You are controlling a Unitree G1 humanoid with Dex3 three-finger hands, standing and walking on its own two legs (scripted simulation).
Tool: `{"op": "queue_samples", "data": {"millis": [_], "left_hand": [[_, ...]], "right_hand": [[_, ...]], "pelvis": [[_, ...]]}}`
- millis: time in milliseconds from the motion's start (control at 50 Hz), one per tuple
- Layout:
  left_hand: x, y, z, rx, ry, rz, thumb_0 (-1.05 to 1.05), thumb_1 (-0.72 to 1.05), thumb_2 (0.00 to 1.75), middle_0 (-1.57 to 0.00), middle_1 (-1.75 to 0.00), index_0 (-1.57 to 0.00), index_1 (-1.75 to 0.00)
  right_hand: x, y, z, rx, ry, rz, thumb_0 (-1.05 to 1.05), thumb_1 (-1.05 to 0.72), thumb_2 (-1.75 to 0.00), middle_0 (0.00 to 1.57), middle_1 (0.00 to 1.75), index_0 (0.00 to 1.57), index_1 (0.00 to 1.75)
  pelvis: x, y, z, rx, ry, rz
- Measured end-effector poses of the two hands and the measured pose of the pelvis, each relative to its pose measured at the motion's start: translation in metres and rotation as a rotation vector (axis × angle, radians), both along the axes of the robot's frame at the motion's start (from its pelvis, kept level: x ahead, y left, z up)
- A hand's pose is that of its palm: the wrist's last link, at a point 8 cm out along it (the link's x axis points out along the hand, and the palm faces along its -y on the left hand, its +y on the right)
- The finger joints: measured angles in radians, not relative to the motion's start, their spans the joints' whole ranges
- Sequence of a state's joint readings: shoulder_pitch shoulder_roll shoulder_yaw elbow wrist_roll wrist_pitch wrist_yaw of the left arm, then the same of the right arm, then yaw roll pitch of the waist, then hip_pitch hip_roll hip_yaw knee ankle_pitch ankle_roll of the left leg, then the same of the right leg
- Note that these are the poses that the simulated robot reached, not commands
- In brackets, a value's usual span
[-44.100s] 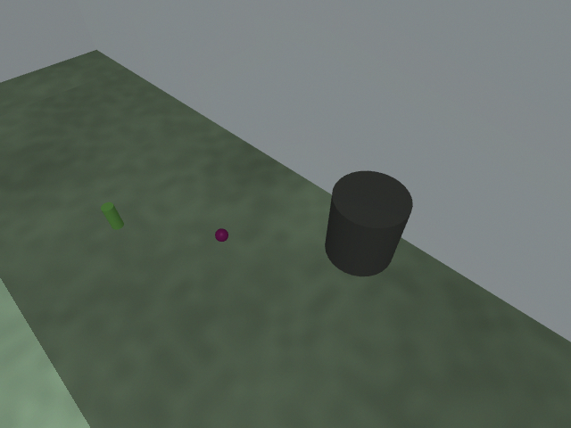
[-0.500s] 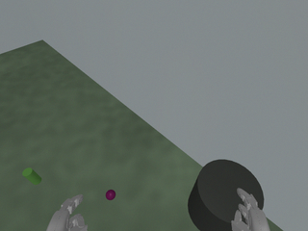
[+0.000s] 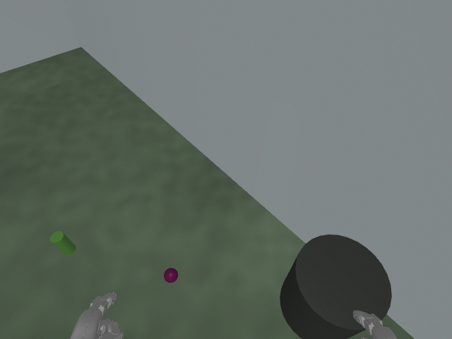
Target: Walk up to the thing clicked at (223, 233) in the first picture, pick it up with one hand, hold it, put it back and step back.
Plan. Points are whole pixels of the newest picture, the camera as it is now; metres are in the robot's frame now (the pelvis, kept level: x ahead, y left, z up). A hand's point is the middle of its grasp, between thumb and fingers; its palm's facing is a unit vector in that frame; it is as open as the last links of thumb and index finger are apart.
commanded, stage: stand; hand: left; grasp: from above
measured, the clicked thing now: (170, 275) +0.47 +0.26 -0.71
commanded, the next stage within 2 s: none
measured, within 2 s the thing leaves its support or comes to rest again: neither
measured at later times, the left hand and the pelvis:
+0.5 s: hand out of the picture +0.03 +0.24 -0.13, palm faces +0.05 -0.94 -0.33, open 7.3 cm; pelvis -0.01 +0.00 +0.04, yaw +1 degrees
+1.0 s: hand out of the picture +0.04 +0.24 -0.12, palm faces +0.04 -0.94 -0.33, open 7.3 cm; pelvis -0.01 +0.00 +0.04, yaw +1 degrees
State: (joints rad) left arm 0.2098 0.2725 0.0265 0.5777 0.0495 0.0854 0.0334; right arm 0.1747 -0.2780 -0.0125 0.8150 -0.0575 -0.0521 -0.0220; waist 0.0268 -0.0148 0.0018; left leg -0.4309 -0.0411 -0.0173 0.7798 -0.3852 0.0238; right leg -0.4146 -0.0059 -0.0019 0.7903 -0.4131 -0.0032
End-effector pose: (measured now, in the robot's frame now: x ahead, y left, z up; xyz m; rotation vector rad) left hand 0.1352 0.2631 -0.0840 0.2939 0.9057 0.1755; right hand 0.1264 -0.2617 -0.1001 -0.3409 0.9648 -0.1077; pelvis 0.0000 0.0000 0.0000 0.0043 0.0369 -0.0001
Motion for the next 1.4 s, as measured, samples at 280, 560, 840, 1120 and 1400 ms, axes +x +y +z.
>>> {"op": "queue_samples", "data": {"millis": [280,560,840,1120,1400], "left_hand": [[-0.088,0.017,-0.010,-0.009,0.293,0.127,0.01,0.91,0.90,-0.20,-0.30,-0.20,-0.30],[-0.117,0.022,-0.005,-0.002,0.369,0.157,0.00,0.91,0.90,-0.20,-0.30,-0.21,-0.30],[-0.109,0.023,-0.003,0.003,0.366,0.148,0.00,0.91,0.90,-0.20,-0.30,-0.20,-0.30],[-0.091,0.021,-0.003,-0.003,0.352,0.129,0.00,0.91,0.90,-0.20,-0.30,-0.21,-0.30],[-0.076,0.024,0.001,0.001,0.333,0.123,0.00,0.91,0.90,-0.20,-0.30,-0.21,-0.30]], "right_hand": [[-0.048,-0.004,0.005,0.015,0.196,-0.095,0.01,-0.90,-0.90,0.20,0.30,0.20,0.30],[-0.067,-0.006,0.005,0.027,0.255,-0.119,0.01,-0.90,-0.90,0.20,0.30,0.20,0.30],[-0.073,-0.017,0.009,0.010,0.274,-0.128,0.01,-0.90,-0.90,0.20,0.30,0.20,0.30],[-0.069,-0.021,0.011,0.003,0.279,-0.126,0.01,-0.90,-0.90,0.20,0.30,0.20,0.30],[-0.054,-0.024,0.013,-0.004,0.258,-0.120,0.01,-0.90,-0.90,0.20,0.30,0.20,0.30]], "pelvis": [[0.001,0.005,0.029,-0.003,-0.082,0.010],[-0.008,0.004,0.037,-0.004,-0.110,0.014],[-0.008,0.000,0.039,-0.006,-0.105,0.014],[-0.003,-0.001,0.040,-0.005,-0.096,0.011],[0.004,-0.001,0.040,-0.005,-0.091,0.009]]}}
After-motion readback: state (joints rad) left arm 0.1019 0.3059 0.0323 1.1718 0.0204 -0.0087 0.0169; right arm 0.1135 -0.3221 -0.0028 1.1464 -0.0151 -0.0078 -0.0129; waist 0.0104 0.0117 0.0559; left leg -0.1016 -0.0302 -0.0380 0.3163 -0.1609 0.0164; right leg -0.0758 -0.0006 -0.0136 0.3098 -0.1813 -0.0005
